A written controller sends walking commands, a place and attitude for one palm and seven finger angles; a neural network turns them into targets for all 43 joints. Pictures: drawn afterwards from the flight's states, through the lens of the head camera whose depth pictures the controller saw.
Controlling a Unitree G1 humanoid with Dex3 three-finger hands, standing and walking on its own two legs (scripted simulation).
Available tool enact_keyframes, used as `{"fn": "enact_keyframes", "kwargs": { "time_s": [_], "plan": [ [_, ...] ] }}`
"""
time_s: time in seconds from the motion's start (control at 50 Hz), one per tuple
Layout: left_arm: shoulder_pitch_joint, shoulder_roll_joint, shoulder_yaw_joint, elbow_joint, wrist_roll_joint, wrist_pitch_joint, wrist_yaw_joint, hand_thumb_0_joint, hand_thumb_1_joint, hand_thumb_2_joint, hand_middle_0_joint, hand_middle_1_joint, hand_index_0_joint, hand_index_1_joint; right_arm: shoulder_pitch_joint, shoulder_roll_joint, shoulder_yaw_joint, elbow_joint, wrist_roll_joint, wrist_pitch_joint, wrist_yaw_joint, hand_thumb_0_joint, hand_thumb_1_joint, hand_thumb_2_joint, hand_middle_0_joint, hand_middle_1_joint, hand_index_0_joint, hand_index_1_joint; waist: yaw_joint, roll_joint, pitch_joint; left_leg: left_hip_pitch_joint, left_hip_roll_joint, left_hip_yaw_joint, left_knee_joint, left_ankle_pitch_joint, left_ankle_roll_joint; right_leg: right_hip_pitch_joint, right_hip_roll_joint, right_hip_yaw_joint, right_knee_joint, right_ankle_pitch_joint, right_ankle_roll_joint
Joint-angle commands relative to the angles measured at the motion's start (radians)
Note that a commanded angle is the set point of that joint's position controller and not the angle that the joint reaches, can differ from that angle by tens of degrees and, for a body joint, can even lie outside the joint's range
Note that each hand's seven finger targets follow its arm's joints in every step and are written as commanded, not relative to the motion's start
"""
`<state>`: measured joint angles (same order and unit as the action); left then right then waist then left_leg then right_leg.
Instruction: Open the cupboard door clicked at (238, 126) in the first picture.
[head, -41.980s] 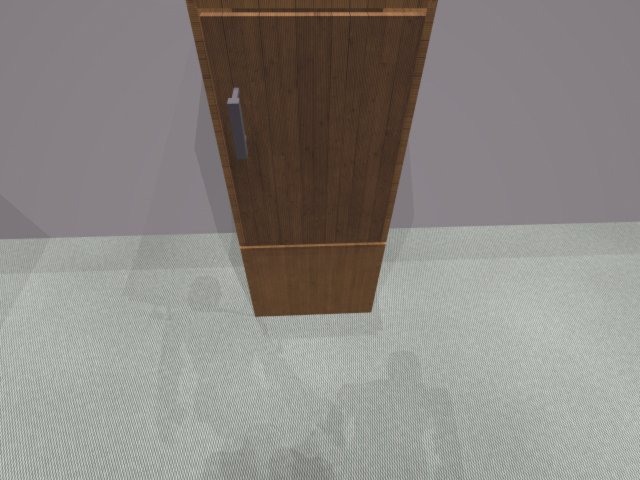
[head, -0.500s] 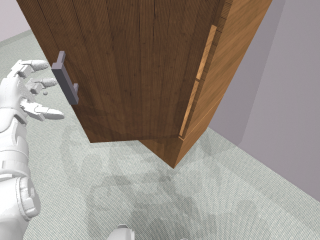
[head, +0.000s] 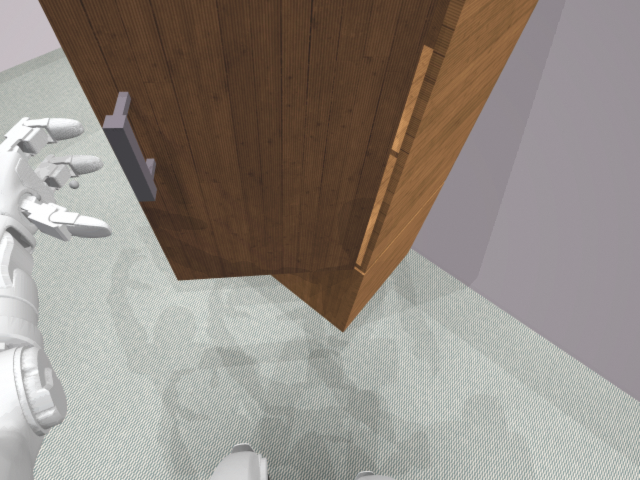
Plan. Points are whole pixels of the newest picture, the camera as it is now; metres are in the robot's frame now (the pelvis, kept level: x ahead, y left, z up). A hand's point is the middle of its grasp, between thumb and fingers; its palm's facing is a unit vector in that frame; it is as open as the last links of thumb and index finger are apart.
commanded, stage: move the hooked fingers beside the handle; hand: left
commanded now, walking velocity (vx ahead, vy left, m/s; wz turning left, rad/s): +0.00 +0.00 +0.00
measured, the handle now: (135, 149) +0.49 +0.22 +0.11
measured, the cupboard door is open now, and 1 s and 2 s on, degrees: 46 46 46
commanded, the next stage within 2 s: slide the fingers in behind the handle in 0.54 s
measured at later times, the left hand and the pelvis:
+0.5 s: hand (64, 182) +0.44 +0.29 +0.11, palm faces +0.10 -1.00 +0.02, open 14.0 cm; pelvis +0.00 +0.00 +0.00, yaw +0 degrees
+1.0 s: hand (91, 185) +0.44 +0.26 +0.10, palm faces +0.08 -1.00 +0.02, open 14.0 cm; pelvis +0.00 -0.01 +0.00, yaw +0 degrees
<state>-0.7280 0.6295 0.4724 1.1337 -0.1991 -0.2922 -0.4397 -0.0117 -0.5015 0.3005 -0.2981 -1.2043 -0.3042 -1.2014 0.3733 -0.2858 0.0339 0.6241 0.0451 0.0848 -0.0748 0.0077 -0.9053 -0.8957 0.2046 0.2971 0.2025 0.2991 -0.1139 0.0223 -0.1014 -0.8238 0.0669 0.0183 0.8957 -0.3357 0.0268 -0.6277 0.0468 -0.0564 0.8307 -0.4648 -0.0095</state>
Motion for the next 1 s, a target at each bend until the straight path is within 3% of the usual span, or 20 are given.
{"fn": "enact_keyframes", "kwargs": {
  "time_s": [0.0,0.04,0.12,0.2,0.24,0.32,0.34,0.42,0.46,0.5,0.52,0.54,0.56,0.6,0.72,0.78,0.8,0.84,0.92,0.98],
  "plan": [
    [-0.438,0.334,0.071,-0.304,-0.02,-0.12,0.029,0.0,-0.5,0.3,-0.3,-1.2,-0.3,-1.2,0.093,-0.183,-0.074,-0.074,-0.008,-0.032,-0.015,0.0,-0.9,-0.9,0.2,0.3,0.2,0.3,0.004,0.162,-0.397,0.53,-0.027,-0.076,-0.071,0.273,0.017,-0.103,0.029,0.017,-0.103,0.269,-0.013],
    [-0.412,0.357,0.093,-0.291,-0.017,-0.131,0.032,0.0,-0.5,0.3,-0.3,-1.2,-0.3,-1.2,0.086,-0.186,-0.075,-0.072,-0.007,-0.035,-0.014,0.0,-0.9,-0.9,0.2,0.3,0.2,0.3,0.008,0.156,-0.407,0.534,-0.024,-0.079,-0.074,0.27,0.012,-0.092,0.031,0.018,-0.104,0.271,-0.011],
    [-0.391,0.282,0.029,-0.256,-0.014,-0.106,0.015,0.0,-0.5,0.3,-0.3,-1.2,-0.3,-1.2,0.078,-0.18,-0.072,-0.07,-0.002,-0.034,-0.015,0.0,-0.9,-0.9,0.2,0.3,0.2,0.3,0.003,0.176,-0.363,0.538,-0.024,-0.08,-0.082,0.242,0.011,-0.127,0.03,0.011,-0.116,0.241,-0.012],
    [-0.377,0.29,0.027,-0.181,-0.026,-0.055,-0.002,0.0,-0.5,0.3,-0.3,-1.2,-0.3,-1.2,0.085,-0.187,-0.065,-0.075,0.0,-0.032,-0.022,0.0,-0.9,-0.9,0.2,0.3,0.2,0.3,-0.001,0.096,-0.298,0.451,-0.031,-0.072,-0.09,0.204,0.022,-0.1,0.024,0.014,-0.129,0.236,-0.009],
    [-0.379,0.273,0.013,-0.21,-0.024,-0.054,-0.003,0.0,-0.5,0.3,-0.3,-1.2,-0.3,-1.2,0.078,-0.182,-0.067,-0.085,-0.002,-0.035,-0.018,0.0,-0.9,-0.9,0.2,0.3,0.2,0.3,0.005,0.128,-0.326,0.478,-0.031,-0.07,-0.088,0.225,0.017,-0.104,0.023,0.013,-0.121,0.252,-0.008],
    [-0.381,0.319,0.067,-0.276,-0.032,-0.098,0.01,0.0,-0.5,0.3,-0.3,-1.2,-0.3,-1.2,0.082,-0.184,-0.071,-0.086,-0.006,-0.036,-0.012,0.0,-0.9,-0.9,0.2,0.3,0.2,0.3,0.014,0.126,-0.396,0.522,-0.028,-0.075,-0.073,0.29,0.015,-0.084,0.03,0.014,-0.105,0.299,-0.01],
    [-0.405,0.301,0.049,-0.278,-0.03,-0.106,0.01,0.0,-0.5,0.3,-0.3,-1.2,-0.3,-1.2,0.078,-0.181,-0.07,-0.08,-0.004,-0.035,-0.013,0.0,-0.9,-0.9,0.2,0.3,0.2,0.3,0.001,0.129,-0.375,0.52,-0.027,-0.075,-0.071,0.285,0.015,-0.095,0.03,0.016,-0.108,0.294,-0.01],
    [-0.404,0.305,0.049,-0.275,-0.025,-0.109,0.009,0.0,-0.5,0.3,-0.3,-1.2,-0.3,-1.2,0.076,-0.183,-0.071,-0.074,-0.001,-0.035,-0.015,0.0,-0.9,-0.9,0.2,0.3,0.2,0.3,0.005,0.152,-0.375,0.528,-0.028,-0.08,-0.075,0.265,0.014,-0.105,0.03,0.015,-0.108,0.271,-0.012],
    [-0.415,0.252,0.002,-0.29,-0.022,-0.097,0.007,0.0,-0.5,0.3,-0.3,-1.2,-0.3,-1.2,0.073,-0.177,-0.072,-0.073,-0.002,-0.036,-0.014,0.0,-0.9,-0.9,0.2,0.3,0.2,0.3,-0.004,0.183,-0.361,0.552,-0.025,-0.085,-0.081,0.255,0.011,-0.135,0.028,0.01,-0.115,0.25,-0.013],
    [-0.398,0.236,-0.006,-0.297,-0.027,-0.089,0.008,0.0,-0.5,0.3,-0.3,-1.2,-0.3,-1.2,0.075,-0.176,-0.071,-0.075,-0.005,-0.037,-0.015,0.0,-0.9,-0.9,0.2,0.3,0.2,0.3,0.002,0.18,-0.361,0.554,-0.028,-0.086,-0.081,0.269,0.013,-0.124,0.028,0.006,-0.115,0.252,-0.017],
    [-0.366,0.262,0.018,-0.283,-0.025,-0.08,0.012,0.0,-0.5,0.3,-0.3,-1.2,-0.3,-1.2,0.075,-0.182,-0.073,-0.075,-0.003,-0.035,-0.015,0.0,-0.9,-0.9,0.2,0.3,0.2,0.3,0.015,0.171,-0.375,0.554,-0.026,-0.09,-0.084,0.274,0.01,-0.119,0.028,0.006,-0.112,0.26,-0.017],
    [-0.373,0.224,-0.017,-0.282,-0.028,-0.071,0.011,0.0,-0.5,0.3,-0.3,-1.2,-0.3,-1.2,0.069,-0.176,-0.071,-0.078,-0.003,-0.035,-0.013,0.0,-0.9,-0.9,0.2,0.3,0.2,0.3,0.002,0.168,-0.356,0.549,-0.026,-0.086,-0.087,0.263,0.011,-0.124,0.027,0.005,-0.118,0.256,-0.014],
    [-0.361,0.246,0.013,-0.261,-0.033,-0.062,0.014,0.0,-0.5,0.3,-0.3,-1.2,-0.3,-1.2,0.078,-0.181,-0.072,-0.078,-0.003,-0.033,-0.013,0.0,-0.9,-0.9,0.2,0.3,0.2,0.3,0.009,0.112,-0.348,0.524,-0.026,-0.09,-0.092,0.248,0.013,-0.112,0.027,0.003,-0.121,0.251,-0.012],
    [-0.369,0.274,0.034,-0.24,-0.036,-0.06,0.023,0.0,-0.5,0.3,-0.3,-1.2,-0.3,-1.2,0.078,-0.183,-0.069,-0.078,-0.003,-0.033,-0.016,0.0,-0.9,-0.9,0.2,0.3,0.2,0.3,0.01,0.082,-0.329,0.48,-0.032,-0.08,-0.088,0.239,0.02,-0.084,0.026,0.008,-0.121,0.259,-0.012],
    [-0.396,0.245,0.018,-0.342,-0.02,-0.106,0.05,0.0,-0.5,0.3,-0.3,-1.2,-0.3,-1.2,0.071,-0.172,-0.074,-0.079,-0.007,-0.037,-0.006,0.0,-0.9,-0.9,0.2,0.3,0.2,0.3,0.011,0.162,-0.409,0.562,-0.029,-0.077,-0.07,0.313,0.013,-0.088,0.028,0.017,-0.104,0.314,-0.012],
    [-0.349,0.221,0.01,-0.309,-0.029,-0.095,0.05,0.0,-0.5,0.3,-0.3,-1.2,-0.3,-1.2,0.065,-0.17,-0.074,-0.08,-0.004,-0.034,-0.002,0.0,-0.9,-0.9,0.2,0.3,0.2,0.3,0.01,0.126,-0.371,0.524,-0.031,-0.066,-0.075,0.284,0.015,-0.067,0.028,0.017,-0.114,0.315,-0.009],
    [-0.337,0.24,0.033,-0.301,-0.036,-0.091,0.049,0.0,-0.5,0.3,-0.3,-1.2,-0.3,-1.2,0.07,-0.172,-0.073,-0.08,-0.004,-0.031,-0.004,0.0,-0.9,-0.9,0.2,0.3,0.2,0.3,0.015,0.085,-0.374,0.491,-0.037,-0.058,-0.071,0.284,0.022,-0.03,0.028,0.021,-0.114,0.335,-0.009],
    [-0.335,0.243,0.025,-0.267,-0.031,-0.068,0.044,0.0,-0.5,0.3,-0.3,-1.2,-0.3,-1.2,0.064,-0.171,-0.07,-0.081,-0.001,-0.027,-0.005,0.0,-0.9,-0.9,0.2,0.3,0.2,0.3,0.014,0.077,-0.343,0.457,-0.038,-0.052,-0.08,0.264,0.023,-0.026,0.023,0.023,-0.118,0.338,-0.003],
    [-0.362,0.233,0.015,-0.328,-0.023,-0.073,0.055,0.0,-0.5,0.3,-0.3,-1.2,-0.3,-1.2,0.059,-0.166,-0.072,-0.09,0.0,-0.03,-0.003,0.0,-0.9,-0.9,0.2,0.3,0.2,0.3,0.017,0.126,-0.371,0.493,-0.04,-0.05,-0.076,0.281,0.022,-0.031,0.022,0.028,-0.116,0.348,-0.005],
    [-0.355,0.21,0.003,-0.323,-0.027,-0.086,0.067,0.0,-0.5,0.3,-0.3,-1.2,-0.3,-1.2,0.056,-0.163,-0.072,-0.084,-0.002,-0.031,-0.003,0.0,-0.9,-0.9,0.2,0.3,0.2,0.3,0.012,0.119,-0.34,0.492,-0.036,-0.057,-0.08,0.26,0.018,-0.048,0.025,0.024,-0.12,0.317,-0.008]
  ]
}}
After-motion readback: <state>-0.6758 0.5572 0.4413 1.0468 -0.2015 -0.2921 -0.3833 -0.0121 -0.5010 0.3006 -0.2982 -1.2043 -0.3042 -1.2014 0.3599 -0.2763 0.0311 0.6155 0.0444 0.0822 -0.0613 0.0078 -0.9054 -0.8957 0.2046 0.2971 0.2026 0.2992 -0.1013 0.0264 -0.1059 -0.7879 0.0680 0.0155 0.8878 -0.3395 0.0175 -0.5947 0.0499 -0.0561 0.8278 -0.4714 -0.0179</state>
